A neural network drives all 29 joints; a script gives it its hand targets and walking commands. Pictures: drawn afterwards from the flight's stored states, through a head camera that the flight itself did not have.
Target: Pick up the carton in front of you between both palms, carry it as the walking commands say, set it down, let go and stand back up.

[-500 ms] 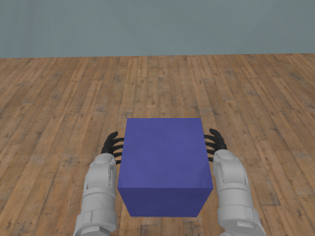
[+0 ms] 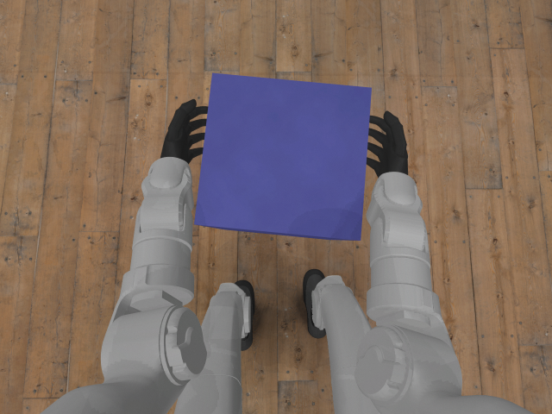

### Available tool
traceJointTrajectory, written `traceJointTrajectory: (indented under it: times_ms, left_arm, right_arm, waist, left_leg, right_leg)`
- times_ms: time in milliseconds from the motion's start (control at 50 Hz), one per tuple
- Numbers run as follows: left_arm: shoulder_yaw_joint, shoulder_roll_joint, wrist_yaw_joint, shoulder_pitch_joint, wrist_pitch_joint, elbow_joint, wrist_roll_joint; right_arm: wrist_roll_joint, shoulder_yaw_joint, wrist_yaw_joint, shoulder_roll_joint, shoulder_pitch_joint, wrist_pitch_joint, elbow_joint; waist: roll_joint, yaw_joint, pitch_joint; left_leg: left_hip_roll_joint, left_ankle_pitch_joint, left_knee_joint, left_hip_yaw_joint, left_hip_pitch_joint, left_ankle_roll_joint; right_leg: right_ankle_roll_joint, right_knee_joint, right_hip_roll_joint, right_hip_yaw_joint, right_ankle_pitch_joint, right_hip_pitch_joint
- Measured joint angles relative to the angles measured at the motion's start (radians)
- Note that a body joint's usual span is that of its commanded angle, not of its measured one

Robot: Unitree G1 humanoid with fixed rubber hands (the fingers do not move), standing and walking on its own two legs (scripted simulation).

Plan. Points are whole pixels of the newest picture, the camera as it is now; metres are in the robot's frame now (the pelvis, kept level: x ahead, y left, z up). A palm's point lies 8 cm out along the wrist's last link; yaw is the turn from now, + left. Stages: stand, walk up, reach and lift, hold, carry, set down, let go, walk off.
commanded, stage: set down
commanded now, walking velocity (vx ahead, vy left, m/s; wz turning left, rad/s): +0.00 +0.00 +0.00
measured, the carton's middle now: (282, 173) +0.43 -0.02 -0.17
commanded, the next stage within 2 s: none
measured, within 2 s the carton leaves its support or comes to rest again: neither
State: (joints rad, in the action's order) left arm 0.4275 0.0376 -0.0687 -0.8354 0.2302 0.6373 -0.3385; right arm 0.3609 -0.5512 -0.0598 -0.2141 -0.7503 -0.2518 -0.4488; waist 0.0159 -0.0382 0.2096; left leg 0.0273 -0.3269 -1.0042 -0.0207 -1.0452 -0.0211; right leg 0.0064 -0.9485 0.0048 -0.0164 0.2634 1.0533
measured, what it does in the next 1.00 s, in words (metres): lowers itself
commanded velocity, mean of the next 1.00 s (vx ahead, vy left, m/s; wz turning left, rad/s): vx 0.00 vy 0.00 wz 0.00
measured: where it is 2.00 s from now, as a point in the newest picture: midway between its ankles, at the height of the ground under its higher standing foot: (281, 321)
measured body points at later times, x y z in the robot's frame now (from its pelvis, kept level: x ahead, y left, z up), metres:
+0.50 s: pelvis +0.02 +0.00 -0.12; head +0.30 +0.02 +0.23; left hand +0.51 +0.14 -0.23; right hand +0.47 -0.16 -0.22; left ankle +0.08 +0.10 -0.66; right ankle +0.10 -0.14 -0.66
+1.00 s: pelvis -0.03 +0.00 -0.24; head +0.32 +0.03 +0.04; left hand +0.55 +0.12 -0.38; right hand +0.48 -0.17 -0.38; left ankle +0.08 +0.10 -0.66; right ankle +0.10 -0.14 -0.66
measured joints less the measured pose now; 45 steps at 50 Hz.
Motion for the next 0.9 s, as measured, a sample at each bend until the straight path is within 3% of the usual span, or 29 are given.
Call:
traceJointTrajectory:
  times_ms: [100, 260, 420, 460, 640, 900]
  left_arm:
    - [-0.061, -0.013, 0.022, -0.008, 0.021, -0.057, 0.084]
    - [-0.021, 0.01, 0.017, -0.043, 0.084, -0.037, 0.044]
    - [-0.037, -0.017, 0.024, -0.085, 0.057, 0.021, 0.043]
    - [-0.051, -0.033, 0.028, -0.105, 0.052, 0.031, 0.054]
    - [-0.131, -0.141, 0.039, -0.229, 0.066, 0.104, 0.131]
    - [-0.145, -0.221, 0.036, -0.497, 0.066, 0.29, 0.098]
  right_arm:
    - [-0.086, 0.026, -0.009, 0.016, 0.005, -0.011, 0.068]
    - [-0.063, -0.031, 0.014, 0.013, -0.02, -0.057, 0.045]
    - [-0.084, -0.036, -0.002, 0.026, -0.044, -0.035, 0.012]
    - [-0.104, -0.029, -0.012, 0.035, -0.059, -0.029, 0.004]
    - [-0.147, -0.018, -0.065, 0.054, -0.16, -0.03, -0.034]
    - [-0.155, -0.088, -0.083, 0.099, -0.348, -0.05, -0.103]
  waist:
    - [-0.003, -0.001, -0.116]
    - [-0.007, -0.002, -0.283]
    - [-0.007, -0.011, -0.364]
    - [-0.013, -0.01, -0.37]
    - [-0.015, -0.022, -0.341]
    - [-0.007, -0.035, -0.206]
  left_leg:
    - [0.003, -0.053, -0.137, 0.011, -0.226, -0.005]
    - [0.001, -0.125, -0.282, 0.028, -0.439, -0.015]
    - [0.02, -0.158, -0.406, 0.017, -0.645, -0.012]
    - [0.026, -0.164, -0.445, 0.011, -0.7, -0.007]
    - [0.044, -0.191, -0.629, -0.023, -0.894, 0.016]
    - [0.043, -0.198, -0.832, -0.018, -1.072, 0.008]
  right_leg:
    - [0.008, -0.139, 0.002, 0.01, 0.051, 0.23]
    - [0.018, -0.286, -0.002, 0.026, 0.118, 0.45]
    - [0.045, -0.417, -0.036, 0.073, 0.165, 0.651]
    - [0.063, -0.458, -0.046, 0.083, 0.171, 0.703]
    - [0.044, -0.639, -0.044, 0.05, 0.215, 0.885]
    - [0.064, -0.825, -0.059, 0.047, 0.214, 1.055]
